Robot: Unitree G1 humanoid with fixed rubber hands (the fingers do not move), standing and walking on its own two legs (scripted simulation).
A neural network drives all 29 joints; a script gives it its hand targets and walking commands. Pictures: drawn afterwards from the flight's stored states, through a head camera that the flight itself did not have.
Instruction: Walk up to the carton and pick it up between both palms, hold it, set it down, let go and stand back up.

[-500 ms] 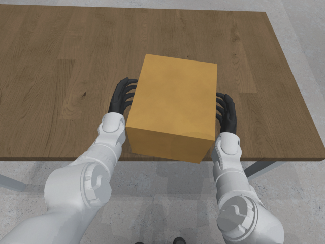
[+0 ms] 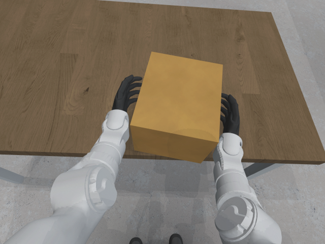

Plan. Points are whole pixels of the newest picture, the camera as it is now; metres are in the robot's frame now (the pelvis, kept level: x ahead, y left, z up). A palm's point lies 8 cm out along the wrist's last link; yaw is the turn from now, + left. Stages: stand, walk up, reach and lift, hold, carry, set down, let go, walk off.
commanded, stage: reach and lift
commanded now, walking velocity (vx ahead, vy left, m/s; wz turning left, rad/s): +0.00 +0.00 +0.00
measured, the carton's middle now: (176, 109) +0.45 -0.06 -0.01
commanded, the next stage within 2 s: none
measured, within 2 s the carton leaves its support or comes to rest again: neither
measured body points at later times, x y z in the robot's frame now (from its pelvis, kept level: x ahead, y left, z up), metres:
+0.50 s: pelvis +0.00 +0.00 +0.00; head +0.14 +0.02 +0.43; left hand +0.47 +0.08 +0.01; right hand +0.40 -0.19 +0.00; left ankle -0.01 +0.09 -0.73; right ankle +0.00 -0.11 -0.73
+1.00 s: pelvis +0.00 +0.00 +0.00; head +0.13 +0.02 +0.43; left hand +0.47 +0.08 +0.01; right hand +0.40 -0.19 +0.00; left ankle -0.01 +0.09 -0.73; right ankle +0.00 -0.11 -0.73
